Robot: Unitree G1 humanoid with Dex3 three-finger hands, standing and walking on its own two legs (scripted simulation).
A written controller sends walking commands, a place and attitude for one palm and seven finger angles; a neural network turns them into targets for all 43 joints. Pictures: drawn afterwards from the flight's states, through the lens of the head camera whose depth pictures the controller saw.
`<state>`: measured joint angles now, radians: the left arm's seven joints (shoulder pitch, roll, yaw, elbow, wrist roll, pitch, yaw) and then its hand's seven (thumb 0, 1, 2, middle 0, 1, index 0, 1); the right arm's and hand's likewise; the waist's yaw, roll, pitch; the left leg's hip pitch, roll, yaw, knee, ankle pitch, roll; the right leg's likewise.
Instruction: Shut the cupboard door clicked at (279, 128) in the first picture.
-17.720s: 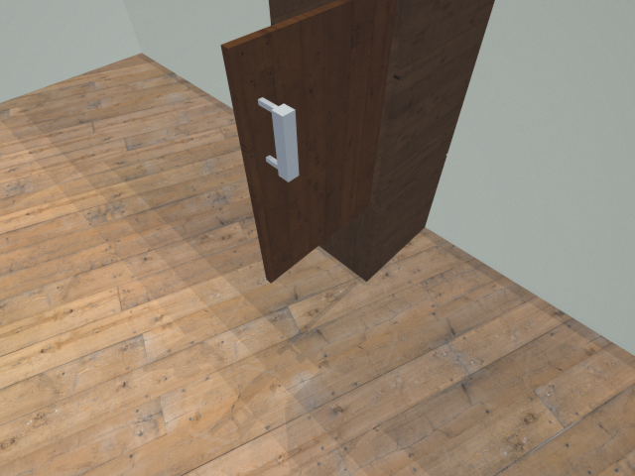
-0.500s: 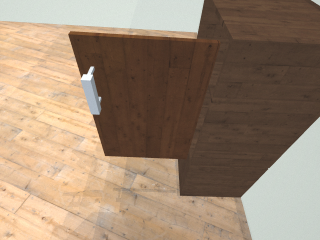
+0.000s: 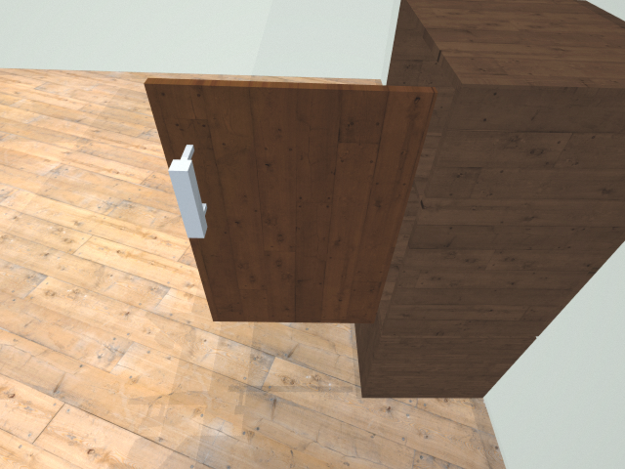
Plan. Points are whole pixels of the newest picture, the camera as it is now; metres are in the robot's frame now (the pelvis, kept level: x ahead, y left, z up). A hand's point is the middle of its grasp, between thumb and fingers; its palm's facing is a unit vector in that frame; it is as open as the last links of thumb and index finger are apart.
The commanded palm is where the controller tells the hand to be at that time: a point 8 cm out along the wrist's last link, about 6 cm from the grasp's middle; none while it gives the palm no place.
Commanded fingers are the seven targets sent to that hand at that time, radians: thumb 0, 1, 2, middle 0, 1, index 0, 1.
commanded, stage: look again from close up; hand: left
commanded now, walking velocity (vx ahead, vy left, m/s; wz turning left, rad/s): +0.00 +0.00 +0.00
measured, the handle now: (193, 191) +0.49 +0.22 +0.09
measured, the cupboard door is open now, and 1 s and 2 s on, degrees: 90 90 90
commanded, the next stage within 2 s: raise the hand and make a fist in 0.22 s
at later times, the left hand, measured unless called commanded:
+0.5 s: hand (154, 428) +0.18 +0.20 -0.01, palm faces +0.24 -0.96 -0.12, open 7.2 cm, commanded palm +0.10 +0.25 -0.05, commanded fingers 0.00 0.90 0.90 -0.37 -0.48 -0.37 -0.48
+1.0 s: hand (184, 414) +0.19 +0.17 +0.01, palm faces -0.02 -1.00 -0.06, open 4.9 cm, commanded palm +0.14 +0.23 +0.01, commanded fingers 0.00 0.90 0.90 -0.82 -0.98 -0.82 -0.98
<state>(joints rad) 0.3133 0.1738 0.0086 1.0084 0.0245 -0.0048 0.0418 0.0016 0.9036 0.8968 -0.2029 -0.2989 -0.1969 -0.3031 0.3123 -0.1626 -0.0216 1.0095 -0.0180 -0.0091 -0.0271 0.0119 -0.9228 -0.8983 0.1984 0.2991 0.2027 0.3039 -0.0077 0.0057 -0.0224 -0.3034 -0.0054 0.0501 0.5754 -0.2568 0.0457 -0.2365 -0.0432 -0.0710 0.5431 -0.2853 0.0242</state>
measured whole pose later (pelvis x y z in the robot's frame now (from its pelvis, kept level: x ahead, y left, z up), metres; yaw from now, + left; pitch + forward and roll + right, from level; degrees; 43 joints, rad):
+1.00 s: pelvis -0.01 -0.03 -0.08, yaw +3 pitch +11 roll -3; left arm 0.40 0.27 0.16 -0.12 -0.32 -0.36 -0.35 0.01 0.90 0.90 -0.65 -0.79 -0.64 -0.79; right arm 0.19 -0.21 0.04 0.56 0.05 -0.26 -0.07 0.01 -0.90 -0.90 0.20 0.30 0.21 0.30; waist 0.05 0.05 -0.11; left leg -0.86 0.02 -0.06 1.14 -0.48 -0.01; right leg -0.75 0.01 -0.12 1.09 -0.53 -0.04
